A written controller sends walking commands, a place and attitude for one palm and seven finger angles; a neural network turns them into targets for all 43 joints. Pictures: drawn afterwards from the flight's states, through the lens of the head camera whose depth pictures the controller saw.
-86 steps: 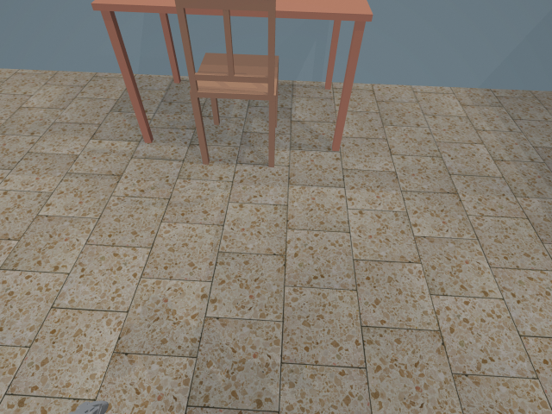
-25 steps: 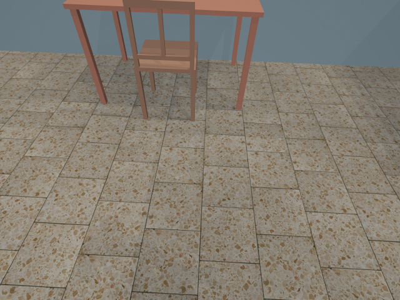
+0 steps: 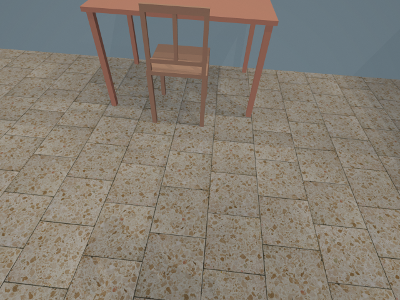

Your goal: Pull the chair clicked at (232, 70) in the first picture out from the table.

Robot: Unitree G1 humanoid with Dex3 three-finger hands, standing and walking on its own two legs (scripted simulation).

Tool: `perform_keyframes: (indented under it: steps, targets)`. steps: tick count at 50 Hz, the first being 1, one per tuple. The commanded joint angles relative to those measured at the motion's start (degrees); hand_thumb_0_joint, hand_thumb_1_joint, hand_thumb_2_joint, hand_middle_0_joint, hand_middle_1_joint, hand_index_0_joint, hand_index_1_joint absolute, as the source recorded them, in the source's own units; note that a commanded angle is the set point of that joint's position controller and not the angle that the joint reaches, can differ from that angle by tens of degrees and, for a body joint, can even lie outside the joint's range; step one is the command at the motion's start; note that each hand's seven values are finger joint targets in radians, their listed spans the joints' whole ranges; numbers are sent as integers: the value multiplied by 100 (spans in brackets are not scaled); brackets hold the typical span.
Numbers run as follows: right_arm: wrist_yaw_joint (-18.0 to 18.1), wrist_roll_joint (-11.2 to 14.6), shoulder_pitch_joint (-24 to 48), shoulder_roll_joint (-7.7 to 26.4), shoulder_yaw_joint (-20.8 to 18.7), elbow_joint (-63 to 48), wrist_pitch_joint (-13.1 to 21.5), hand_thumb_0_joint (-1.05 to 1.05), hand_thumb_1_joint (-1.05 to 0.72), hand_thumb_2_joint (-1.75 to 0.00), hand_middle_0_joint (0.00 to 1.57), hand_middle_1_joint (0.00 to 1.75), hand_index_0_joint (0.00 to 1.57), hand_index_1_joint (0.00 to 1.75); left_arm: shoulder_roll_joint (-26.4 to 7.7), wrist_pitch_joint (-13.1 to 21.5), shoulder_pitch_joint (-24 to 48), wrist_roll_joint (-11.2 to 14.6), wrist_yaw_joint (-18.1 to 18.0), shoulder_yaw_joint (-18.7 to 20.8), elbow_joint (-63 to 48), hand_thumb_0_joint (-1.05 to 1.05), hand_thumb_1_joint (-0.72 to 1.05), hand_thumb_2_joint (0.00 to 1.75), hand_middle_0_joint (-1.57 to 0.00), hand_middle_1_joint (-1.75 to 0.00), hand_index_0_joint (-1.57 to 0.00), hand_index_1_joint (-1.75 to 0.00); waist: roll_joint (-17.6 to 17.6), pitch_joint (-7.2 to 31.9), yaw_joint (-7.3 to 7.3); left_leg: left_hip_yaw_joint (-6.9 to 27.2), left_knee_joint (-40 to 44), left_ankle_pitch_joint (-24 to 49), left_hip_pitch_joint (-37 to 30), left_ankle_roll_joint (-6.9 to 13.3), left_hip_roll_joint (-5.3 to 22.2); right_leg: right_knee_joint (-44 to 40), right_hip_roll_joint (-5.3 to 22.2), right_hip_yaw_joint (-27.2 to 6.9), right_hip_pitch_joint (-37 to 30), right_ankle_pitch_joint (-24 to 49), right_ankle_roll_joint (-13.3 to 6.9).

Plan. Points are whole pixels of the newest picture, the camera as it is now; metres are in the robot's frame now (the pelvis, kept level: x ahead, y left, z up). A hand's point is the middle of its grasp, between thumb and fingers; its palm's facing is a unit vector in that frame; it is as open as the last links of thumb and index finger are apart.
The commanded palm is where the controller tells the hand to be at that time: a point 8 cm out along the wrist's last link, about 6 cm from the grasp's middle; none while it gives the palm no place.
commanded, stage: walk to a spot facing it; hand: left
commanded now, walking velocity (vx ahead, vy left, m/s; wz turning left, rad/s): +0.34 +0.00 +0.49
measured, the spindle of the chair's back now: (175, 38) +1.47 +0.23 -0.11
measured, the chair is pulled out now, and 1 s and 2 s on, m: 0.00 0.00 0.00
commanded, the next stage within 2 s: turn to face it in 1.56 s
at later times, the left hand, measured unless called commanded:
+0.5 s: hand (102, 284) +0.19 +0.24 -0.17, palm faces +0.17 -0.97 -0.15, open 7.4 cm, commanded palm none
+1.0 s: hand (122, 244) +0.29 +0.22 -0.17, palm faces +0.38 -0.90 -0.20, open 7.2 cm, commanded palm none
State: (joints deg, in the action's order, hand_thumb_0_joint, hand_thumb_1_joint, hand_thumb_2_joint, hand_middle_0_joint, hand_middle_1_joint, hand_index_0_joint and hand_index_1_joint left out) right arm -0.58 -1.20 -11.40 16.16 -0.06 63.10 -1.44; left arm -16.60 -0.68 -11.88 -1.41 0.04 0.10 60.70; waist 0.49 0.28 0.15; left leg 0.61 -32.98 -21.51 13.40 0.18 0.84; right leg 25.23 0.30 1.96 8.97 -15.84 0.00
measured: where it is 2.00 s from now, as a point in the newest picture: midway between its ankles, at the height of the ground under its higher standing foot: (165, 206)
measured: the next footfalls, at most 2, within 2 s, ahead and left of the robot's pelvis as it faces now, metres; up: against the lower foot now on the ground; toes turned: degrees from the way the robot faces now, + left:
right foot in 0.66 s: +0.41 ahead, -0.04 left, +0.00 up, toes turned +5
left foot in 1.16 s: +0.52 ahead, +0.25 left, +0.00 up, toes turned +31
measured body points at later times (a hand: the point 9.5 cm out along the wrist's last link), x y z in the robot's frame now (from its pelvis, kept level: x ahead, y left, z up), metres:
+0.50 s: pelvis +0.15 +0.06 +0.00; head +0.17 +0.07 +0.45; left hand +0.18 +0.29 -0.16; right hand +0.09 -0.15 -0.14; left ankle +0.04 +0.12 -0.74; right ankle +0.28 -0.07 -0.68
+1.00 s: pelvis +0.37 +0.05 +0.00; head +0.38 +0.07 +0.45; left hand +0.27 +0.27 -0.16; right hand +0.53 -0.15 -0.14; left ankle +0.43 +0.22 -0.69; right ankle +0.38 -0.04 -0.74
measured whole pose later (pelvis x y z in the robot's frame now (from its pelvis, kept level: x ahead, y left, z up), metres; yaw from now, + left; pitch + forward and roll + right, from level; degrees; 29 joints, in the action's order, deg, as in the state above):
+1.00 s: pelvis +0.37 +0.05 +0.00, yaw +20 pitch -1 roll -2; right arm -1.9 -1.5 -9.4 11.3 -4.2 58.3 0.3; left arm -10.6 4.2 -20.4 -1.7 -0.7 2.3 63.3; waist -0.5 -2.0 0.9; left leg -3.8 -48.8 -8.9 32.8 -0.4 7.9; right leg 21.4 1.0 14.8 5.4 -14.9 -1.9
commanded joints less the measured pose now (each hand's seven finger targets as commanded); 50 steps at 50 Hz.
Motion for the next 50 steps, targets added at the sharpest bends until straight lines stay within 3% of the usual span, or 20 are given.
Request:
perform_keyframes:
  steps: [1, 3, 5, 6, 7, 8, 10, 14, 21, 27, 29, 31, 32, 33, 34, 36, 38, 40, 43, 50]
  targets:
    - [-48, 21, 395, 488, -194, -752, 207, 0, -90, -90, 20, 30, 20, 30, -1117, 215, -692, -28, -80, 364, -275, 0, 90, 90, -20, -30, -20, -30, 623, -603, 220, -138, -1318, -604, 1797, 75, 341, -1445, 2139, -1784, -454, -1248, -1080]
    - [-98, 37, 70, 275, -197, -744, 246, 0, -90, -90, 20, 30, 20, 30, -1033, 264, -541, -36, -70, 377, -325, 0, 90, 90, -20, -30, -20, -30, 596, -498, 24, -404, -611, -328, 1110, 59, 332, -1008, 1935, -949, -172, -456, -876]
    - [-86, 31, -764, 200, -226, -511, 286, 0, -90, -90, 20, 30, 20, 30, -865, 226, -399, 9, -53, 381, -364, 0, 90, 90, -20, -30, -20, -30, 297, -291, -323, -716, 411, 388, -501, 82, 72, -223, 1451, -99, 747, -653, -476]
    - [-36, -5, -1426, 533, -329, -335, 317, 0, -90, -90, 20, 30, 20, 30, -586, 189, -435, 46, -13, 332, -429, 0, 90, 90, -20, -30, -20, -30, -712, -175, -554, 248, 1033, -210, -1261, 302, 475, 1140, 935, 439, 1452, -690, -182]
    - [30, -72, -2051, 1118, -502, -211, 352, 0, -90, -90, 20, 30, 20, 30, -122, 177, -342, 81, 42, 248, -671, 0, 90, 90, -20, -30, -20, -30, -2265, -246, -713, 2675, 2133, -992, -1624, 927, 1955, 3035, 154, 864, 2795, -1834, 181]
    - [67, -19, -2197, 1007, -464, -171, 344, 0, -90, -90, 20, 30, 20, 30, -251, 219, 128, -10, -4, 253, -863, 0, 90, 90, -20, -30, -20, -30, -1527, -438, -731, 3282, 2413, -1148, -1312, 1261, 2188, 3868, 283, 116, 3166, -1887, 20]
    - [127, 22, -1692, 574, -377, -309, 408, 0, -90, -90, 20, 30, 20, 30, -161, 292, 285, -21, 41, 280, -754, 0, 90, 90, -20, -30, -20, -30, -614, -767, -480, 2792, 2387, -823, -832, 1324, 1954, 4364, 665, -230, 3414, -924, 4]
    - [192, 62, -1461, 132, -294, -212, 607, 0, -90, -90, 20, 30, 20, 30, 115, 251, -285, -30, 102, 258, -415, 0, 90, 90, -20, -30, -20, -30, -531, -458, -120, 1329, 2250, 1203, -746, 1100, 1242, 3734, 724, -42, 2721, -73, 196]
    - [240, 74, -1975, -137, -315, 91, 658, 0, -90, -90, 20, 30, 20, 30, 299, 246, 461, -5, 87, 296, -646, 0, 90, 90, -20, -30, -20, -30, -481, -759, -261, 953, 2322, 2229, -1293, 1122, 1149, 2760, 749, 145, 3233, 505, 347]
    - [262, -10, -2112, -128, -349, 224, 627, 0, -90, -90, 20, 30, 20, 30, 426, 334, 1162, 38, 107, 315, -886, 0, 90, 90, -20, -30, -20, -30, -772, -987, -419, 706, 1992, 3248, -1310, 991, 1155, 1358, 468, 417, 2472, 477, 97]
    - [267, -14, -2002, -40, -371, 233, 614, 0, -90, -90, 20, 30, 20, 30, 333, 371, 778, 27, 92, 349, -820, 0, 90, 90, -20, -30, -20, -30, -711, -806, -188, 640, 1421, 4313, -1226, 917, 1145, 1041, 216, 559, 1630, 298, -68]
    - [254, 39, -1775, 30, -391, 159, 617, 0, -90, -90, 20, 30, 20, 30, 15, 468, -767, -17, 54, 470, -388, 0, 90, 90, -20, -30, -20, -30, -296, 8, 513, 390, -381, 4529, -573, 612, 836, 550, 170, 442, -548, 771, -241]
    - [186, 98, -1859, -163, -361, 31, 648, 0, -90, -90, 20, 30, 20, 30, -524, 539, -1696, -84, -24, 618, -146, 0, 90, 90, -20, -30, -20, -30, 653, 763, 818, -22, -2224, 2704, 796, 372, 279, 267, 1515, -1132, -2149, 586, -679]
    - [169, 127, -1931, -358, -314, -148, 672, 0, -90, -90, 20, 30, 20, 30, -1035, 517, -2218, -16, -63, 695, 7, 0, 90, 90, -20, -30, -20, -30, 1314, 1322, 709, -106, -4005, -864, 1833, 248, -404, -588, 2904, -3378, -2643, 869, -1247]
    - [154, 131, -1595, -272, -370, -212, 631, 0, -90, -90, 20, 30, 20, 30, -882, 483, -1740, 53, -67, 680, -117, 0, 90, 90, -20, -30, -20, -30, 701, 892, 654, 214, -4609, -753, 1975, 361, 15, -943, 2920, -3274, -1912, -328, -1390]
    - [67, 13, -949, -444, -375, -322, 519, 0, -90, -90, 20, 30, 20, 30, -206, 490, -766, 18, -92, 482, -307, 0, 90, 90, -20, -30, -20, -30, 530, -402, 308, 220, -4602, 119, 2196, 316, 545, -1392, 2502, -2256, 11, -1324, -1030]
    - [25, -45, -1105, -615, -340, -222, 344, 0, -90, -90, 20, 30, 20, 30, 240, 540, -504, -17, -110, 328, -302, 0, 90, 90, -20, -30, -20, -30, 511, -525, -35, 161, -4148, 511, 1801, 198, 652, -1512, 2052, -1102, 795, -685, -726]
    - [-11, -50, -1206, -647, -346, -194, 252, 0, -90, -90, 20, 30, 20, 30, 275, 574, -555, -26, -119, 311, -240, 0, 90, 90, -20, -30, -20, -30, 488, -435, -192, 8, -3656, 675, 1680, 83, 714, -1558, 1865, -474, 950, -238, -672]
    - [-79, -54, -793, -631, -362, -394, 183, 0, -90, -90, 20, 30, 20, 30, 223, 605, -656, -23, -102, 321, -182, 0, 90, 90, -20, -30, -20, -30, 536, -539, -195, -204, -2854, 1111, 1847, -53, 777, -1740, 1708, -27, 874, -8, -665]
    - [-218, -24, 651, -562, -276, -878, 294, 0, -90, -90, 20, 30, 20, 30, -43, 609, -1370, -11, -92, 279, 141, 0, 90, 90, -20, -30, -20, -30, 336, -680, 208, -578, -929, 1268, 1901, 1, 635, -1470, 1793, 304, -321, 1276, -680]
